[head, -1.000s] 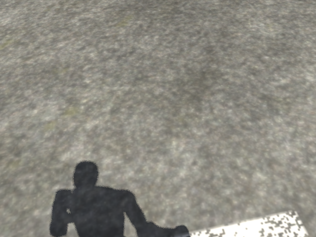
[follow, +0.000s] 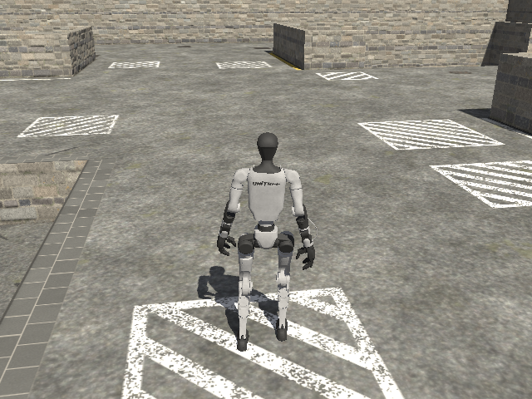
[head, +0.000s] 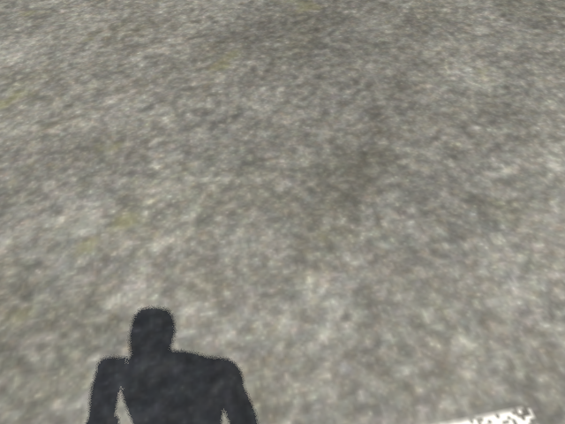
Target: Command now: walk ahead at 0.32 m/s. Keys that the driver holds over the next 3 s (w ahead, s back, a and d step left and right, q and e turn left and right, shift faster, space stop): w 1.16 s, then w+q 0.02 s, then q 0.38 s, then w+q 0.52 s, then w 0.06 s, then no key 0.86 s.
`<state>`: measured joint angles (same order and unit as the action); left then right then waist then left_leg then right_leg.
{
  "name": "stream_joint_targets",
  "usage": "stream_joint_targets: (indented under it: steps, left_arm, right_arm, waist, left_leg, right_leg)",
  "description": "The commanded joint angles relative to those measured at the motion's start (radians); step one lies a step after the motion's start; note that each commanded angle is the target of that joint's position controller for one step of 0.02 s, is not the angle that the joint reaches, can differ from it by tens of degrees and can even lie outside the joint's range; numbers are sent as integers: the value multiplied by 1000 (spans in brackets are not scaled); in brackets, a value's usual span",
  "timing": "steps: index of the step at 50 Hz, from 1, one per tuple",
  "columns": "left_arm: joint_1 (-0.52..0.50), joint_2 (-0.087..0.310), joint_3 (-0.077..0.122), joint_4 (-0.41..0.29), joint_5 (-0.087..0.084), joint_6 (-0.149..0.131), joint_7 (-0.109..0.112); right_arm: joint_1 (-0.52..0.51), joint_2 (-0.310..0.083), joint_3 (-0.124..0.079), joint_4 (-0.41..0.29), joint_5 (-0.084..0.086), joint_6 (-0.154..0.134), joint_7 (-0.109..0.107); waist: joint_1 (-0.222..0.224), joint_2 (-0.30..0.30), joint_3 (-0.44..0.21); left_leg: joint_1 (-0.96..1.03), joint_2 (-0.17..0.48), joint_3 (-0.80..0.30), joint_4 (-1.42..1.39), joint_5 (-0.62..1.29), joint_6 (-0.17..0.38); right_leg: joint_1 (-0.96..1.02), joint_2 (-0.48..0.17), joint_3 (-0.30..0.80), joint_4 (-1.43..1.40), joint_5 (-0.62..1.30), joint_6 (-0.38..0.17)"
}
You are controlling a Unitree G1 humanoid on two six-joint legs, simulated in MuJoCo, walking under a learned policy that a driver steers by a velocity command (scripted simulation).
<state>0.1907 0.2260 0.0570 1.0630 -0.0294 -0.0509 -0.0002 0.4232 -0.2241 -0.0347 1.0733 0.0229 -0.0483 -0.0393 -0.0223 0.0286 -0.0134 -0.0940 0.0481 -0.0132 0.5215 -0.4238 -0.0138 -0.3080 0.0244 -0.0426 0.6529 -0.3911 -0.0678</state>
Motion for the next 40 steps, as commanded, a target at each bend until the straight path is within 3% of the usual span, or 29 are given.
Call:
stream_joint_targets:
  steps: [1,2,3,4,5,6,7,9,11,15,19,22,23,24,25,26,27,28,29,30,32,34,37,40]
  left_arm:
    - [43,75,23,-12,-11,-39,-8]
    - [168,135,46,23,-5,-40,-6]
    - [312,243,76,55,-6,-41,-9]
    - [358,209,55,59,11,-52,-19]
    - [266,146,29,37,20,-64,-19]
    - [198,111,15,9,21,-70,-20]
    - [159,102,6,-4,21,-69,-23]
    - [153,68,-12,-8,27,-58,-20]
    - [194,87,-14,1,28,-47,-5]
    - [206,146,-9,-13,31,-38,20]
    - [267,159,1,5,11,-38,21]
    - [250,172,12,3,10,-27,21]
    - [235,186,17,-3,15,-21,20]
    - [218,182,16,-10,22,-11,19]
    - [214,160,5,-23,31,-5,18]
    - [326,42,-26,-42,34,-16,8]
    - [328,17,-39,-31,18,-46,1]
    - [235,110,-13,-62,-11,-69,-6]
    - [150,142,-7,-90,-24,-80,-4]
    - [113,140,-3,-97,-14,-81,5]
    - [151,112,6,-85,6,-52,14]
    - [156,82,5,-86,10,-30,17]
    - [29,104,14,-135,23,-23,21]
    - [-71,94,14,-167,27,-34,11]
  right_arm:
    - [-77,-152,-29,-68,5,-17,11]
    - [-119,-141,-25,-93,5,-24,13]
    - [-135,-81,-11,-136,-3,-41,10]
    - [-153,-79,-11,-158,6,-58,8]
    - [-151,-99,-19,-162,30,-69,18]
    - [-151,-92,-18,-156,35,-76,29]
    - [-165,-92,-23,-157,27,-79,33]
    - [-184,-107,-39,-163,8,-70,40]
    - [-208,-80,-36,-174,2,-56,49]
    - [-403,-41,-13,-251,-2,-50,53]
    - [-501,-67,-10,-291,7,-47,69]
    - [-475,-110,-25,-300,7,-53,81]
    - [-413,-136,-38,-287,6,-53,80]
    - [-273,-169,-60,-247,7,-51,77]
    - [-96,-214,-83,-197,8,-45,69]
    - [35,-308,-104,-167,-20,-41,64]
    - [40,-267,-86,-161,-16,-41,70]
    - [-54,-206,-65,-171,-9,-49,73]
    - [-148,-165,-52,-194,-11,-54,72]
    - [-223,-143,-44,-203,-21,-61,77]
    - [-277,-99,-31,-201,-35,-71,84]
    - [-244,-106,-31,-180,-29,-74,81]
    - [-176,-152,-40,-157,-30,-73,58]
    - [-126,-157,-39,-144,-24,-63,40]
  waist:
    - [93,115,167]
    - [143,22,115]
    - [177,-257,38]
    - [175,-282,-17]
    - [117,-167,45]
    - [89,-119,66]
    - [68,-80,97]
    - [49,-92,100]
    - [48,-92,100]
    - [78,-87,143]
    - [88,-100,167]
    - [38,-105,125]
    - [-1,-125,70]
    - [-76,-130,-17]
    - [-151,-112,-125]
    - [-111,116,-289]
    - [-102,232,-379]
    - [-86,174,-222]
    - [-62,100,-109]
    - [-24,27,-40]
    - [41,49,-11]
    - [55,42,13]
    - [36,14,63]
    - [10,16,72]
  left_leg:
    - [-243,158,-194,-205,-58,143]
    - [-341,79,-90,-8,162,98]
    - [-530,-54,68,359,151,23]
    - [-651,-87,-30,626,-116,20]
    - [-729,-23,-95,753,-85,54]
    - [-739,20,-94,768,6,83]
    - [-751,56,-77,723,90,94]
    - [-679,91,-45,622,185,84]
    - [-665,89,-7,543,232,49]
    - [-593,54,39,223,385,9]
    - [-522,26,41,70,457,33]
    - [-456,2,39,18,403,80]
    - [-358,-28,60,26,374,99]
    - [-181,-64,85,32,352,123]
    - [82,-24,37,50,332,157]
    - [456,237,-398,-11,115,296]
    - [506,349,-782,-239,-33,357]
    - [381,317,-694,-271,-83,302]
    - [222,285,-534,-284,-15,267]
    - [62,249,-410,-314,102,250]
    - [-99,184,-266,-363,218,227]
    - [-154,168,-202,-403,263,246]
    - [-122,171,-165,-441,304,258]
    - [-77,146,-102,-442,360,232]
  right_leg:
    - [146,11,-23,-159,51,-17]
    - [311,-50,113,-219,61,-49]
    - [494,-241,478,-360,-6,-161]
    - [538,-390,775,-471,-4,-249]
    - [491,-405,704,-453,13,-235]
    - [446,-360,577,-456,31,-201]
    - [405,-328,477,-474,76,-174]
    - [339,-258,316,-501,242,-128]
    - [315,-235,238,-521,355,-132]
    - [211,-208,146,-564,385,-129]
    - [253,-248,119,-572,389,-118]
    - [369,-283,98,-473,602,-87]
    - [387,-280,84,-387,783,-75]
    - [365,-247,52,-214,925,-53]
    - [225,-199,23,27,850,-21]
    - [-148,-49,-10,436,436,39]
    - [-298,46,122,658,-150,43]
    - [-402,-20,171,747,-120,18]
    - [-412,-76,140,730,-34,-1]
    - [-366,-125,122,659,54,-3]
    - [-243,-176,130,560,125,-3]
    - [-233,-185,115,498,142,10]
    - [-365,-197,111,339,278,43]
    - [-391,-176,92,147,446,60]
